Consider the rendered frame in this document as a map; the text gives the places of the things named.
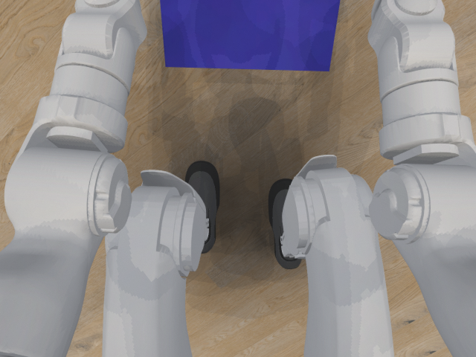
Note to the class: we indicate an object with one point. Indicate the robot left forearm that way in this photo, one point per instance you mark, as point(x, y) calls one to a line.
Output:
point(92, 79)

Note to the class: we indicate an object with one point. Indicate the robot right forearm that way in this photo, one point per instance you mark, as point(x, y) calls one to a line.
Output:
point(418, 85)

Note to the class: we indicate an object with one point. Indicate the left robot upper arm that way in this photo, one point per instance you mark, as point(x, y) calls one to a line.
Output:
point(62, 203)

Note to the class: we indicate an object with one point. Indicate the right robot upper arm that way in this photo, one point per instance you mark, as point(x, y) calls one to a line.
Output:
point(429, 212)

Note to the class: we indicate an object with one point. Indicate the carton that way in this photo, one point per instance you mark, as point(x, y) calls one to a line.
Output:
point(292, 35)

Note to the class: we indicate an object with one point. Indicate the robot left shin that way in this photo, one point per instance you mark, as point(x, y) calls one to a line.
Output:
point(164, 179)

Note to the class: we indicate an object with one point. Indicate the right robot foot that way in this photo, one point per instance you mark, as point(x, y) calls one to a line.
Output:
point(276, 199)

